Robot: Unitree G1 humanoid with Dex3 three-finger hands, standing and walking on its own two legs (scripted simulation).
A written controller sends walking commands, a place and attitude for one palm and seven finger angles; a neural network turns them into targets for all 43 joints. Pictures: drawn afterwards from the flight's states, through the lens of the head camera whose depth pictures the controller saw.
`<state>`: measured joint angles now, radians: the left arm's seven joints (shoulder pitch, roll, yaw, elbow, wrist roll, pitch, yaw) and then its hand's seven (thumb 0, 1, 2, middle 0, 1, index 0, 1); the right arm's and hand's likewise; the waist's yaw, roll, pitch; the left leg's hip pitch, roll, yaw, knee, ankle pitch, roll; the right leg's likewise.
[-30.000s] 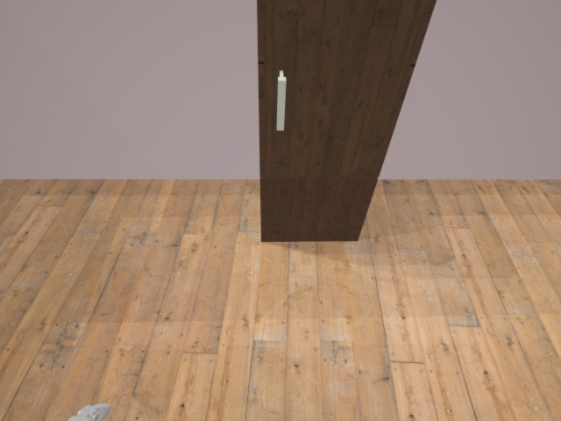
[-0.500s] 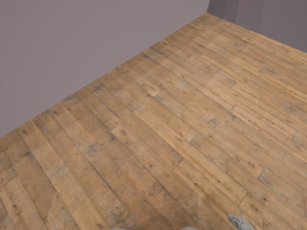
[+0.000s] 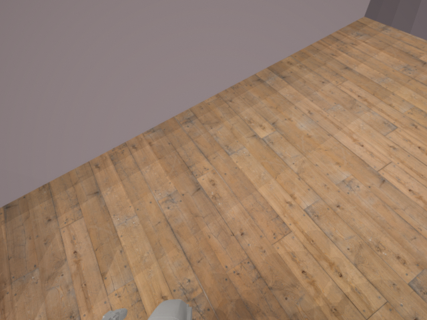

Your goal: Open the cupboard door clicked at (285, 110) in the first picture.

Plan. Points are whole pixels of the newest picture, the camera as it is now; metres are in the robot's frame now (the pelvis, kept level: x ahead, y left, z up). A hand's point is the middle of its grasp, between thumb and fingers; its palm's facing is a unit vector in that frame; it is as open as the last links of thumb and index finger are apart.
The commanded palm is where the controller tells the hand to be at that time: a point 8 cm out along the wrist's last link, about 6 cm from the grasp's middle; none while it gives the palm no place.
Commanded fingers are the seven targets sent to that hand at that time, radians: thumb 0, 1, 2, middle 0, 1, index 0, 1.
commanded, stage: turn to face it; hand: left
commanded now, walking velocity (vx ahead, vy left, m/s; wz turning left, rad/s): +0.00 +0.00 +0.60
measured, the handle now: out of the picture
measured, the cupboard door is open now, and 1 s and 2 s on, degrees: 43 43 43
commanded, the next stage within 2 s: none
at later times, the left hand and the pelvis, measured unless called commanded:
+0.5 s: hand out of the picture +0.02 +0.26 -0.17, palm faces +0.32 -0.91 -0.26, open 7.4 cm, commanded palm none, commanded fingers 0.00 0.90 0.90 -0.20 -0.30 -0.20 -0.30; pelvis +0.01 +0.03 -0.01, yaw +17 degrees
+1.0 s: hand out of the picture -0.02 +0.18 -0.16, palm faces +0.59 -0.76 -0.27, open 7.3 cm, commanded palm none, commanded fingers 0.00 0.90 0.90 -0.20 -0.30 -0.20 -0.30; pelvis +0.04 -0.01 +0.00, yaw +37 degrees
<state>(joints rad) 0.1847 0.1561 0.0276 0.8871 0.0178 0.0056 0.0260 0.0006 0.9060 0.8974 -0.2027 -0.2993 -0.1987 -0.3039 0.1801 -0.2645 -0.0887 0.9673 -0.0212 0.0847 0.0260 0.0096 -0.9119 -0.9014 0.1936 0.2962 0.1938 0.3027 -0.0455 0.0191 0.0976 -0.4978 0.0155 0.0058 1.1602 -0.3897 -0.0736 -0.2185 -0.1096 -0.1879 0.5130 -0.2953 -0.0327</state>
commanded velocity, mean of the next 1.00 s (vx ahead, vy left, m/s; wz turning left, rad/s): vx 0.00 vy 0.00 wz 0.60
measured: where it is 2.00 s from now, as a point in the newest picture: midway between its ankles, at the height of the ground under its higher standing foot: outside the picture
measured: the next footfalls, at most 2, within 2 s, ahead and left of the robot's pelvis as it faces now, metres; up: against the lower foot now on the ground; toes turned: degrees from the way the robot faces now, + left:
left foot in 0.26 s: +0.02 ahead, +0.15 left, +0.00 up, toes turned +16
right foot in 0.66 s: +0.09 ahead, -0.09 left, +0.00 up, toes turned +20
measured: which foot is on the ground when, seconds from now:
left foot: up 0.00-0.24, down 0.26-0.68, up 0.70-1.00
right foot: down 0.00-0.26, up 0.28-0.64, down 0.66-1.00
